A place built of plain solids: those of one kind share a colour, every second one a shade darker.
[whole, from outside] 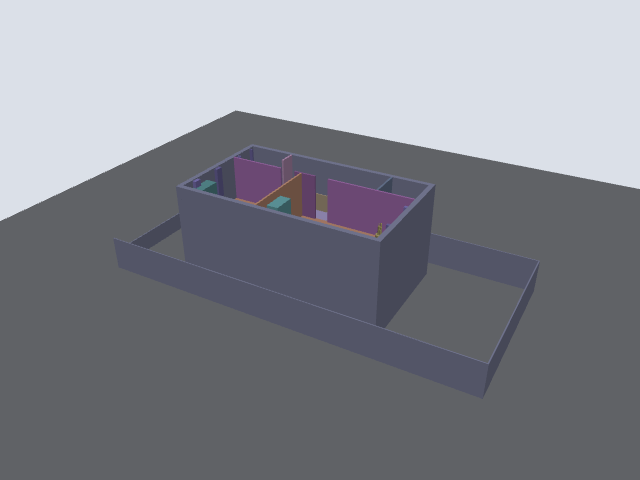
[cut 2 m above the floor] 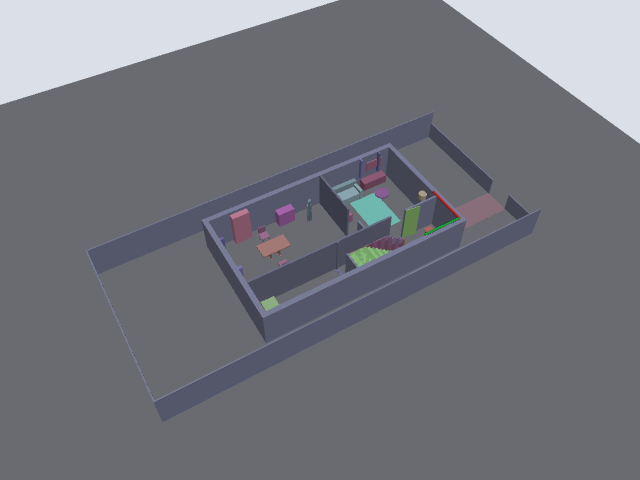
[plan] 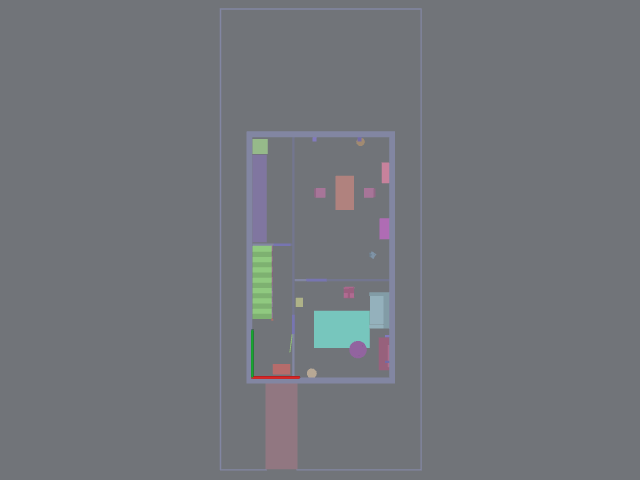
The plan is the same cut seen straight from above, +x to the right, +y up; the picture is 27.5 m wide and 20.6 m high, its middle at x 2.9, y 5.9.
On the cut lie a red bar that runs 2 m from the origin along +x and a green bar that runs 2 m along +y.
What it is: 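A detached two-storey house, 5.9 m wide inside and 10.3 m deep; a hall 1.71 m wide with a straight stair of 15 risers of 185 mm on goings of 222 mm; a front room and a back room; upstairs three bedrooms and a bathroom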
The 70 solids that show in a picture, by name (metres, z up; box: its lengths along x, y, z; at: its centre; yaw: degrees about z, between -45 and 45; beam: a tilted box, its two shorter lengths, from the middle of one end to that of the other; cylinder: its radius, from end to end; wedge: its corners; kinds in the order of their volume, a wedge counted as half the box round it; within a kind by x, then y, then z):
{
 "wall_1": {"box": [0.06, 19.84, 1.85], "at": [-1.37, 5.92, 0.88]},
 "wall_2": {"box": [2.02, 0.06, 1.05], "at": [-0.39, -3.97, 0.47]},
 "wall_3": {"box": [0.25, 10.82, 5.21], "at": [-0.13, 5.15, 2.56]},
 "wall_4": {"box": [0.9, 0.1, 2.67], "at": [0.45, 5.7, 1.29]},
 "wall_5": {"box": [0.08, 0.1, 2.67], "at": [1.67, 5.7, 1.29]},
 "wall_6": {"box": [0.1, 1.87, 2.67], "at": [1.76, 0.93, 1.29]},
 "wall_7": {"box": [0.1, 7.62, 2.67], "at": [1.76, 6.5, 1.29]},
 "wall_8": {"box": [0.5, 0.1, 2.67], "at": [2.06, 4.18, 1.29]},
 "wall_9": {"box": [6.38, 0.25, 5.21], "at": [2.93, -0.13, 2.56]},
 "wall_10": {"box": [6.38, 0.25, 5.21], "at": [2.93, 10.44, 2.56]},
 "wall_11": {"box": [8.67, 0.06, 1.85], "at": [2.93, 15.82, 0.88]},
 "wall_12": {"box": [2.67, 0.1, 2.67], "at": [4.53, 4.18, 1.29]},
 "wall_13": {"box": [5.39, 0.06, 1.05], "at": [4.57, -3.97, 0.47]},
 "wall_14": {"box": [0.25, 10.82, 5.21], "at": [6.0, 5.15, 2.56]},
 "wall_15": {"box": [0.06, 19.84, 1.85], "at": [7.24, 5.92, 0.88]},
 "tread_1": {"box": [0.83, 3.14, 0.2], "at": [0.41, 4.08, 0.08]},
 "tread_2": {"box": [0.83, 2.92, 0.39], "at": [0.41, 4.19, 0.17]},
 "tread_3": {"box": [0.83, 2.7, 0.57], "at": [0.41, 4.3, 0.27]},
 "tread_4": {"box": [0.83, 2.47, 0.76], "at": [0.41, 4.41, 0.36]},
 "tread_5": {"box": [0.83, 2.25, 0.94], "at": [0.41, 4.52, 0.45]},
 "tread_6": {"box": [0.83, 2.03, 1.13], "at": [0.41, 4.63, 0.54]},
 "tread_7": {"box": [0.83, 1.81, 1.31], "at": [0.41, 4.74, 0.64]},
 "tread_8": {"box": [0.83, 1.59, 1.5], "at": [0.41, 4.85, 0.73]},
 "tread_9": {"box": [0.83, 1.37, 1.68], "at": [0.41, 4.97, 0.82]},
 "tread_10": {"box": [0.83, 1.14, 1.87], "at": [0.41, 5.08, 0.91]},
 "tread_11": {"box": [0.83, 0.92, 2.05], "at": [0.41, 5.19, 1.01]},
 "tread_12": {"box": [0.83, 0.7, 2.24], "at": [0.41, 5.3, 1.1]},
 "tread_13": {"box": [0.83, 0.48, 2.42], "at": [0.41, 5.41, 1.19]},
 "tread_14": {"box": [0.83, 0.26, 2.61], "at": [0.41, 5.52, 1.28]},
 "upper_floor_rooms_1": {"box": [4.17, 10.32, 0.14], "at": [3.79, 5.15, 2.69]},
 "wardrobe_bed_1": {"box": [1.17, 0.6, 2.05], "at": [4.41, 4.53, 3.74]},
 "wardrobe_bed_2": {"box": [1.49, 0.6, 2.05], "at": [4.85, 0.3, 3.74]},
 "ground_1": {"box": [1.38, 3.68, 0.5], "at": [1.25, -2.1, -0.25]},
 "landing_wall_1": {"box": [0.1, 2.96, 2.54], "at": [1.76, 1.48, 3.89]},
 "landing_wall_2": {"box": [0.1, 1.2, 2.54], "at": [1.76, 4.39, 3.89]},
 "landing_wall_3": {"box": [0.1, 4.6, 2.54], "at": [1.76, 8.01, 3.89]},
 "bedrooms_wall_1": {"box": [4.06, 0.1, 2.54], "at": [3.84, 4.18, 3.89]},
 "sofa_1": {"box": [0.65, 1.24, 0.37], "at": [5.36, 2.88, 0.24]},
 "sofa_2": {"box": [0.86, 0.16, 0.65], "at": [5.44, 2.18, 0.28]},
 "sofa_3": {"box": [0.86, 0.16, 0.65], "at": [5.44, 3.58, 0.28]},
 "sofa_4": {"box": [0.24, 1.56, 0.83], "at": [5.75, 2.88, 0.36]},
 "fridge_freezer_1": {"box": [0.65, 0.65, 1.85], "at": [0.33, 9.91, 0.88]},
 "shelf_1": {"box": [0.32, 0.9, 1.89], "at": [5.71, 8.78, 0.9]},
 "bath_wall_1": {"box": [1.71, 0.1, 2.54], "at": [0.85, 8.36, 3.89]},
 "upper_floor_landing_1": {"box": [0.88, 3.13, 0.14], "at": [1.27, 4.09, 2.69]},
 "tv_board_1": {"box": [0.46, 1.4, 0.55], "at": [5.64, 1.01, 0.23]},
 "tv_board_2": {"box": [0.06, 0.96, 0.56], "at": [5.84, 0.91, 1.25]},
 "dresser_1": {"box": [0.42, 0.9, 0.92], "at": [5.66, 6.39, 0.41]},
 "curtains_curtains_1": {"box": [0.1, 0.19, 1.62], "at": [0.3, 0.09, 4.3]},
 "curtains_curtains_2": {"box": [0.39, 0.19, 1.62], "at": [3.28, 0.09, 4.3]},
 "curtains_curtains_3": {"box": [0.39, 0.19, 1.62], "at": [4.99, 0.09, 4.3]},
 "curtains_curtains_4": {"box": [0.19, 0.1, 1.65], "at": [5.78, 0.67, 1.56]},
 "curtains_curtains_5": {"box": [0.19, 0.1, 1.65], "at": [5.78, 1.78, 1.56]},
 "laid_rug_front_room_1": {"box": [2.4, 1.6, 0.06], "at": [3.84, 2.06, -0.02]},
 "box_wall_1": {"box": [0.87, 0.1, 2.54], "at": [0.43, 2.49, 3.89]},
 "well_guard_1": {"box": [0.06, 3.11, 1.12], "at": [0.86, 4.1, 3.15]},
 "worktop_1": {"box": [0.62, 3.76, 0.04], "at": [0.31, 7.68, 0.88]},
 "meeting_table_1": {"box": [0.8, 1.47, 0.07], "at": [3.96, 7.92, 0.7]},
 "door_leaf_front_room_1": {"box": [0.04, 0.79, 2.05], "at": [1.66, 1.48, 0.97], "yaw": -7.2},
 "box_cardboard_1": {"box": [0.31, 0.39, 0.38], "at": [2.01, 3.22, 0.14]},
 "floor_lamp_1": {"cylinder": 0.21, "from": [2.55, 0.17, 1.25], "to": [2.55, 0.17, 1.55]},
 "plant_pot_1": {"cylinder": 0.18, "from": [4.64, 10.11, 0.0], "to": [4.64, 10.11, 0.38]},
 "coffee_table_1": {"cylinder": 0.38, "from": [4.53, 1.2, 0.33], "to": [4.53, 1.2, 0.4]},
 "side_chair_1": {"box": [0.42, 0.42, 0.04], "at": [2.93, 7.92, 0.43]},
 "side_chair_2": {"box": [0.42, 0.42, 0.04], "at": [5.0, 7.92, 0.43]},
 "side_chair_3": {"box": [0.08, 0.38, 0.38], "at": [5.24, 7.92, 0.65]},
 "laid_doormat_1": {"box": [0.75, 0.45, 0.06], "at": [1.25, 0.35, -0.02]},
 "threshold_1": {"box": [0.73, 0.11, 0.07], "at": [1.27, 5.7, -0.01]},
 "threshold_2": {"box": [0.11, 0.82, 0.06], "at": [1.76, 2.28, -0.02]},
 "threshold_3": {"box": [0.88, 0.11, 0.07], "at": [2.75, 4.18, -0.01]}
}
